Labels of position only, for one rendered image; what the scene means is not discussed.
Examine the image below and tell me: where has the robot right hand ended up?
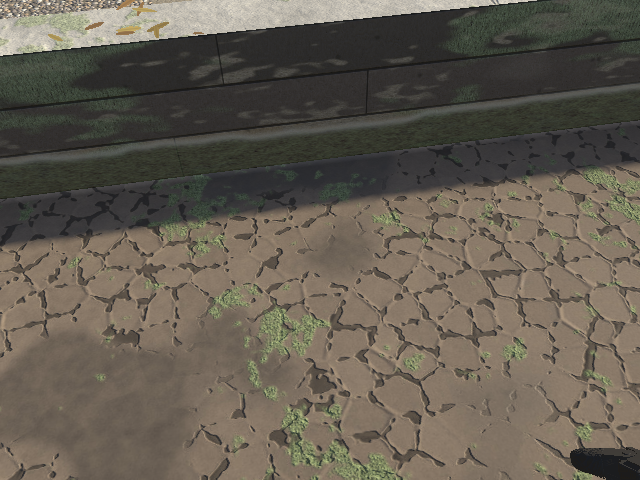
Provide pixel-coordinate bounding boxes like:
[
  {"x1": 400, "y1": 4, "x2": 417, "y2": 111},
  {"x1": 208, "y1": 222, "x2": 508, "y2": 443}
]
[{"x1": 570, "y1": 447, "x2": 640, "y2": 480}]

